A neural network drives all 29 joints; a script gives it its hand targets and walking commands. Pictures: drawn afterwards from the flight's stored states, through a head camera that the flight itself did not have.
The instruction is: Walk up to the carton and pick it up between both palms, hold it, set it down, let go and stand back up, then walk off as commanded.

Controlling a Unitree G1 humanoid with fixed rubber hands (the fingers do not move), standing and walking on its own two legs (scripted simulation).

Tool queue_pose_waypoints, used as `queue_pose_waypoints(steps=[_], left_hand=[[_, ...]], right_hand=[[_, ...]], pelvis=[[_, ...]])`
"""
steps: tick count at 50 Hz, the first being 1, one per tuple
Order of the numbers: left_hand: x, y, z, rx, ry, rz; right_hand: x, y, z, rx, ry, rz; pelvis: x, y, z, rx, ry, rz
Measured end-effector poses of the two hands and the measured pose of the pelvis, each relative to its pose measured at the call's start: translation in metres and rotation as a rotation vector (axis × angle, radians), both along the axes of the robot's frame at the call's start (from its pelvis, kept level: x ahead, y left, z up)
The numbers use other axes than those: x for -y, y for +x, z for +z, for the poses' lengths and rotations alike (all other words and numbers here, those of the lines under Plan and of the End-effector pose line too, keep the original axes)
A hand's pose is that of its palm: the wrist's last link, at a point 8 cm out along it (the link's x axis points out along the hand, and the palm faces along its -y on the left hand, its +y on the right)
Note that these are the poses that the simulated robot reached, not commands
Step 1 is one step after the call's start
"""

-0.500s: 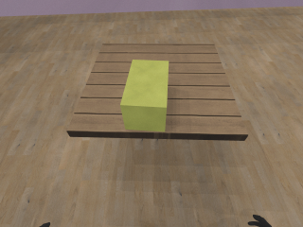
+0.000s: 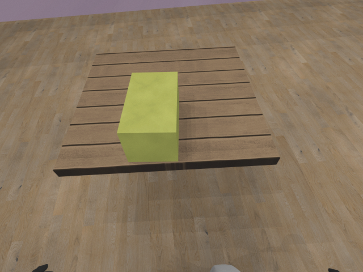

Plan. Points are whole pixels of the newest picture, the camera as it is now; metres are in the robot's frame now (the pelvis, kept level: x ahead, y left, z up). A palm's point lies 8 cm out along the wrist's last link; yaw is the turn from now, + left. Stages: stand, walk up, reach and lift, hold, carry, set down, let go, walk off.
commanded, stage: walk up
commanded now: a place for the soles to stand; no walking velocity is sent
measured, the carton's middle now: (154, 115) +0.65 +0.07 -0.10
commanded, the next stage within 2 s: none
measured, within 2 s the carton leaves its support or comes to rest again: neither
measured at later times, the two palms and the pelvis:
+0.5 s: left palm (44, 240) +0.23 +0.34 -0.09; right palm (305, 225) +0.22 -0.31 -0.10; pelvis +0.14 +0.01 -0.01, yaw -2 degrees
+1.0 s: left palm (46, 228) +0.26 +0.35 -0.10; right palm (289, 203) +0.28 -0.30 -0.12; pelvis +0.18 +0.02 -0.02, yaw -5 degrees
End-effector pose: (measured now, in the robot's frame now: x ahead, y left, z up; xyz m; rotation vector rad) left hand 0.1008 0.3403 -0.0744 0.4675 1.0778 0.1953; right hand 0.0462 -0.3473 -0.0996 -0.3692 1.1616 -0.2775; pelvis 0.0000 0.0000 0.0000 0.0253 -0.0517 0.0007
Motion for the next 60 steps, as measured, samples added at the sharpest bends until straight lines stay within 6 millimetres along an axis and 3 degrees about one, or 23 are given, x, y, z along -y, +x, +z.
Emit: queue_pose_waypoints(steps=[3,7,11,15,21,26,30,34,39,45,49,55,60], left_hand=[[0.009,0.013,0.0,0.023,0.033,0.003],[0.02,0.015,0.011,0.01,0.037,0.039],[0.023,0.033,0.023,0.05,0.04,0.06],[0.023,0.05,0.022,0.045,0.039,0.047],[0.014,0.09,0.009,0.048,0.015,0.024],[0.0,0.136,-0.02,0.062,-0.034,0.006],[-0.001,0.168,-0.035,0.065,-0.076,0.001],[-0.001,0.177,-0.038,0.028,-0.095,-0.017],[-0.011,0.166,-0.042,-0.054,-0.072,0.001],[-0.011,0.153,-0.041,-0.083,-0.009,0.019],[-0.009,0.155,-0.029,-0.055,0.015,0.023],[-0.019,0.191,-0.01,0.028,0.038,-0.025],[-0.028,0.215,-0.013,0.077,0.002,-0.04]], right_hand=[[0.016,0.016,-0.013,0.004,0.01,-0.001],[0.009,0.052,-0.013,0.044,0.061,0.017],[0.003,0.076,-0.01,0.055,0.094,0.036],[-0.002,0.099,-0.007,0.065,0.092,0.047],[-0.017,0.134,-0.003,0.05,0.076,0.067],[-0.041,0.179,-0.005,0.074,0.031,0.086],[-0.06,0.199,0.004,0.096,0.007,0.095],[-0.063,0.209,0.018,0.114,-0.012,0.065],[-0.055,0.218,0.023,0.134,-0.036,0.05],[-0.04,0.233,0.0,0.169,-0.012,0.034],[-0.046,0.235,-0.014,0.162,0.04,0.018],[-0.057,0.208,-0.022,0.089,0.053,0.004],[-0.076,0.171,-0.021,0.004,0.038,-0.004]], pelvis=[[0.014,0.013,-0.01,0.02,-0.022,-0.007],[0.02,0.037,-0.001,0.018,-0.022,-0.044],[0.022,0.061,0.006,0.024,-0.023,-0.037],[0.02,0.081,0.006,0.031,-0.038,-0.05],[0.006,0.115,0.002,0.023,-0.052,-0.036],[-0.016,0.148,-0.014,0.013,-0.062,-0.028],[-0.026,0.16,-0.013,0.022,-0.032,-0.026],[-0.031,0.169,-0.006,0.02,-0.05,-0.04],[-0.03,0.177,-0.007,0.018,-0.033,-0.058],[-0.023,0.178,-0.021,0.041,-0.046,-0.078],[-0.022,0.177,-0.02,0.034,-0.031,-0.082],[-0.034,0.171,-0.016,-0.018,-0.015,-0.076],[-0.046,0.164,-0.013,0.004,0.03,-0.079]])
